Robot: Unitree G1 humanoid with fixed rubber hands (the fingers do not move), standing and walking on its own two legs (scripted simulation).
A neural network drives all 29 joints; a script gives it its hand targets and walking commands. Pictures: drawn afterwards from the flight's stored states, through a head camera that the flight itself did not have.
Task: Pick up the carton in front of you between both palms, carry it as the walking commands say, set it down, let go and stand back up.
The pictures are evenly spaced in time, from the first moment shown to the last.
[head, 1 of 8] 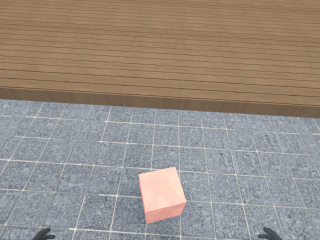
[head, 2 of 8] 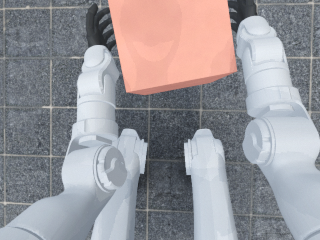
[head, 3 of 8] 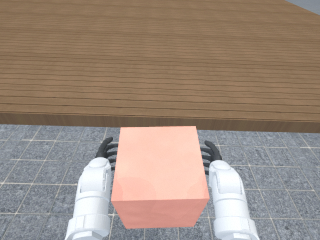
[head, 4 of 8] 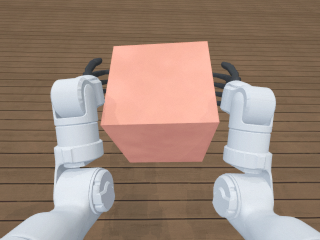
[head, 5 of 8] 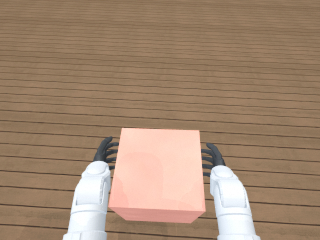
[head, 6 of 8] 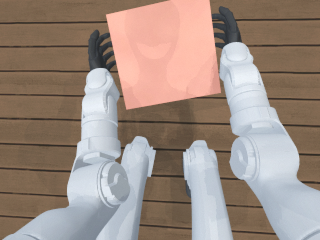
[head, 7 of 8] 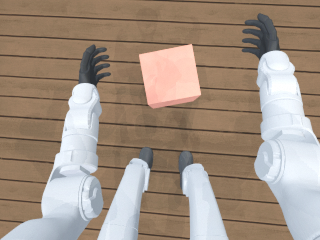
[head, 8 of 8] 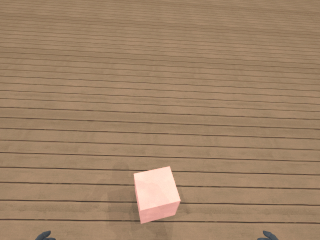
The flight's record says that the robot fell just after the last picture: no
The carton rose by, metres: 0.90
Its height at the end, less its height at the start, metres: +0.14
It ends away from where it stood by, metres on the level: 3.29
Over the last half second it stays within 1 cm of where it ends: yes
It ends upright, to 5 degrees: yes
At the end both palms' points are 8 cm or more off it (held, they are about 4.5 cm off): yes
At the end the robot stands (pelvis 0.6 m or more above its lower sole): yes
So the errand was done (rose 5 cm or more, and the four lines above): yes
